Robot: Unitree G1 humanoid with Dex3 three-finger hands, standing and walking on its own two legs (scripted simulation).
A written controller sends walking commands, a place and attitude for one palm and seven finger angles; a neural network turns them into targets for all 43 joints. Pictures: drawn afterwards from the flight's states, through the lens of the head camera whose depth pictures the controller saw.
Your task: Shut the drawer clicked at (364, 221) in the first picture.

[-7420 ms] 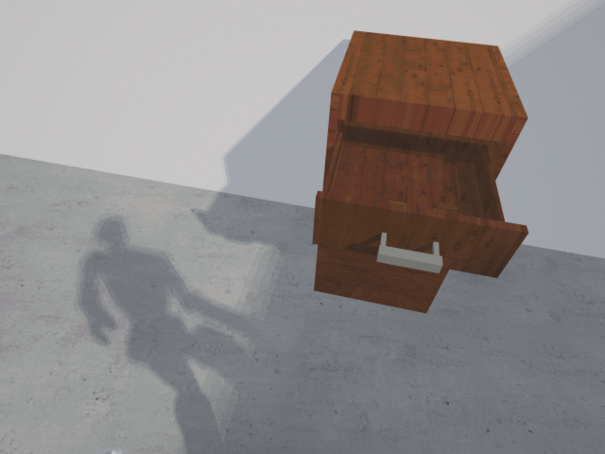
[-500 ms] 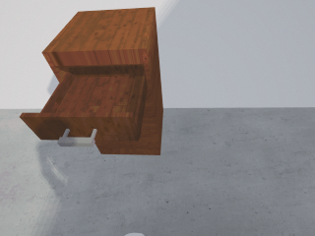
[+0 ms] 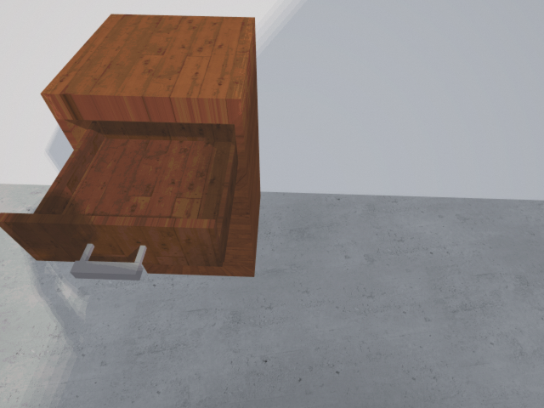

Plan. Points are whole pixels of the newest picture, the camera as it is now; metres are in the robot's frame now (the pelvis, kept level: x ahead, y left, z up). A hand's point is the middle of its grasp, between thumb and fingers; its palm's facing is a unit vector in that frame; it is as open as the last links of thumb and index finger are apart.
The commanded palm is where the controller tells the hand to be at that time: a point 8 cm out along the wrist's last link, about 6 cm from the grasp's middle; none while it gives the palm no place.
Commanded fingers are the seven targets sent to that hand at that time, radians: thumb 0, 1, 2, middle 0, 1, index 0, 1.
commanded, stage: come to a stop and stand still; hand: left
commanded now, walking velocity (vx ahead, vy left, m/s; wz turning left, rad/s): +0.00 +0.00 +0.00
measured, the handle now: (111, 260) +0.37 +0.33 -0.08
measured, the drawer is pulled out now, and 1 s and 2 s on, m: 0.30 0.30 0.30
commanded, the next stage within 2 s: look again from close up in 0.80 s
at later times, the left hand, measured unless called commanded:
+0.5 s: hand out of the picture -0.01 +0.13 -0.18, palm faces +0.06 -0.99 -0.16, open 7.3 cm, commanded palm none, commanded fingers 0.00 0.90 0.90 -0.20 -0.30 -0.20 -0.30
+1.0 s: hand out of the picture -0.01 +0.12 -0.18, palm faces +0.04 -0.98 -0.17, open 7.4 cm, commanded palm none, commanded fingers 0.00 0.90 0.90 -0.20 -0.30 -0.20 -0.30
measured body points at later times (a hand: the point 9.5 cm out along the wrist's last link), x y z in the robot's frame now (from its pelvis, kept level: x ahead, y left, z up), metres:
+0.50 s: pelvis +0.02 -0.02 +0.00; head +0.03 -0.03 +0.45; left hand -0.01 +0.18 -0.16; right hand +0.00 -0.23 -0.17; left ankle +0.01 +0.11 -0.74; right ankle -0.02 -0.12 -0.74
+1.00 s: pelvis +0.01 -0.03 +0.00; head +0.03 -0.04 +0.44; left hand -0.01 +0.17 -0.16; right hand +0.01 -0.25 -0.17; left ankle +0.00 +0.10 -0.73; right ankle -0.02 -0.12 -0.74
